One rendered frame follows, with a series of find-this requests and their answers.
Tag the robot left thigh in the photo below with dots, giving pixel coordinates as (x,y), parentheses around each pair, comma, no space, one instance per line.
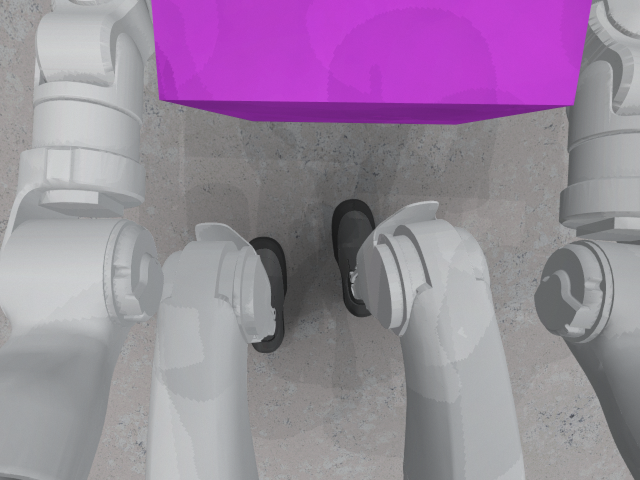
(198,424)

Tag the left robot forearm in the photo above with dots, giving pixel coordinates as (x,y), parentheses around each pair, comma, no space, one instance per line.
(88,112)

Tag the robot left upper arm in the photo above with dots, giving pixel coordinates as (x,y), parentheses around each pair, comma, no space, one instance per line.
(71,290)

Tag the robot right upper arm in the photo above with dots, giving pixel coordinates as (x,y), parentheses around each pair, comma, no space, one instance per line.
(589,294)

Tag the left robot foot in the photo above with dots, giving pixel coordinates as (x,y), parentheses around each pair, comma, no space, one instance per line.
(273,260)

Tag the carton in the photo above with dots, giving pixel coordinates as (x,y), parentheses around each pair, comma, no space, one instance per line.
(369,61)

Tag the right robot forearm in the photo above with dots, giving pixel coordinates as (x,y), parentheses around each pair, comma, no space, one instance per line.
(602,199)

